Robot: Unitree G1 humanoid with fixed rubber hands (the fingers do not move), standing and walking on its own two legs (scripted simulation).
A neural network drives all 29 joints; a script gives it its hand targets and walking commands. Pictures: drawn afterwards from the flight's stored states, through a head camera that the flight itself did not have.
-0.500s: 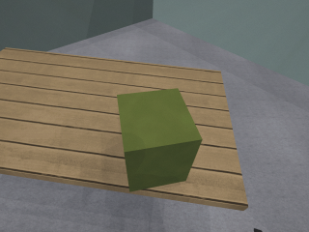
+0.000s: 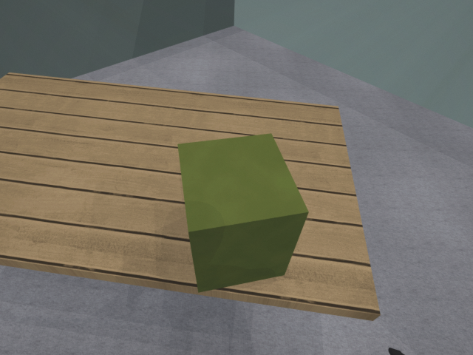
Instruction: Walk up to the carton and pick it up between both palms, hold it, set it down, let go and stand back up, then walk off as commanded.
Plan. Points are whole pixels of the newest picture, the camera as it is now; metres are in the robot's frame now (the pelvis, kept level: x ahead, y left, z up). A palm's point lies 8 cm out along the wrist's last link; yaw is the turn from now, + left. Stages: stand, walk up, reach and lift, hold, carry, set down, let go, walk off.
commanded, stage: stand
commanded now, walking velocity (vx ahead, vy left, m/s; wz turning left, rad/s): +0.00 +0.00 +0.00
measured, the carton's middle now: (234, 213) +0.40 +0.02 -0.03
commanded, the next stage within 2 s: walk off in 0.26 s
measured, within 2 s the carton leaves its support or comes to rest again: neither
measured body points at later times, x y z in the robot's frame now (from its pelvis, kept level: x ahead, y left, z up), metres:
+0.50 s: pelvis -0.01 +0.00 +0.00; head +0.00 +0.01 +0.45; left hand +0.06 +0.30 -0.13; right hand +0.10 -0.30 -0.12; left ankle +0.02 +0.15 -0.74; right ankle +0.00 -0.11 -0.74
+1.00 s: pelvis -0.09 +0.02 -0.01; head -0.03 +0.03 +0.43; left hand +0.01 +0.32 -0.14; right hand +0.03 -0.30 -0.12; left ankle -0.02 +0.14 -0.74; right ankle -0.12 -0.11 -0.70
